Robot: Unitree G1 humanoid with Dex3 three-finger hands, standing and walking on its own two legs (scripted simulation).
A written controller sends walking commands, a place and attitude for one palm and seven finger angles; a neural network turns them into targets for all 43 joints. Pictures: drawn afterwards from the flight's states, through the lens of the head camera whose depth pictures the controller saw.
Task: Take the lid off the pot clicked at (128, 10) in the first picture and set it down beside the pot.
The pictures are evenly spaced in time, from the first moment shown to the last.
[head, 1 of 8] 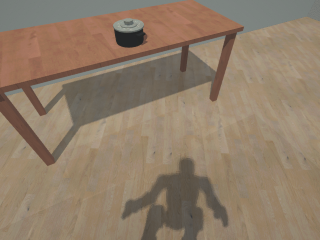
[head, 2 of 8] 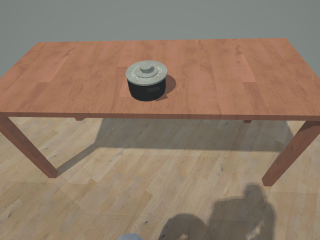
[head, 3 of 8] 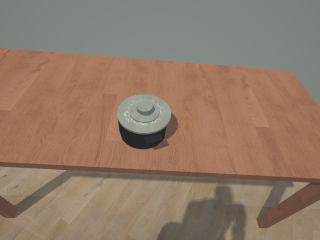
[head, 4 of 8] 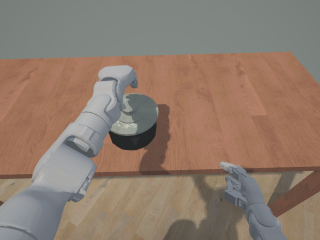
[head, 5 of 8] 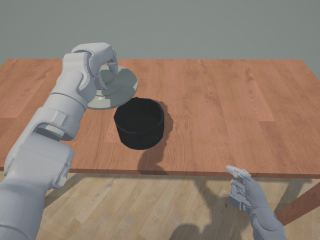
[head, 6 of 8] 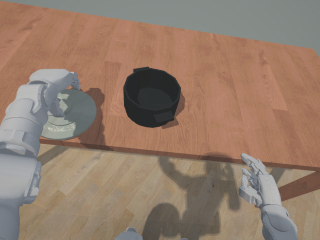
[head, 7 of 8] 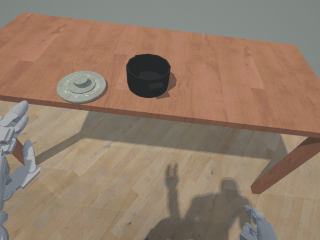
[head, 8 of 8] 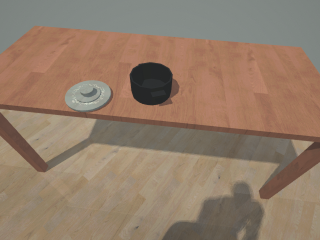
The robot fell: no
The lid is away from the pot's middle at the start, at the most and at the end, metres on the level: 0.00 0.26 0.26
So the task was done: yes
